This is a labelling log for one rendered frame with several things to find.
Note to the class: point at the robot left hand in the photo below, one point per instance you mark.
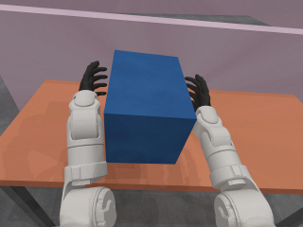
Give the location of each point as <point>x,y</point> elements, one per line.
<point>87,82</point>

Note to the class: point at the carton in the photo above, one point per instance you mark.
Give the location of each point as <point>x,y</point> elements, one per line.
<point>148,113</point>

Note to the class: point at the left robot forearm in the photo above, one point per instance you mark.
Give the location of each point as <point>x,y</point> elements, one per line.
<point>85,140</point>

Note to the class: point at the right robot upper arm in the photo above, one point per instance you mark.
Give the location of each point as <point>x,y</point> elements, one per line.
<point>242,208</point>

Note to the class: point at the left robot upper arm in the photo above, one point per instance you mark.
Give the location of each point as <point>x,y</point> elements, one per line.
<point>88,207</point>

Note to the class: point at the robot right hand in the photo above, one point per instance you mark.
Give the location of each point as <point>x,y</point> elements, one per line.
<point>201,96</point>

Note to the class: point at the right robot forearm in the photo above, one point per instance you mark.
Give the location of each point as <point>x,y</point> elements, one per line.
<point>227,173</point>

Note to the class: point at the table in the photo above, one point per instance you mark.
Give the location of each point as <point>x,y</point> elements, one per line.
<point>266,130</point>

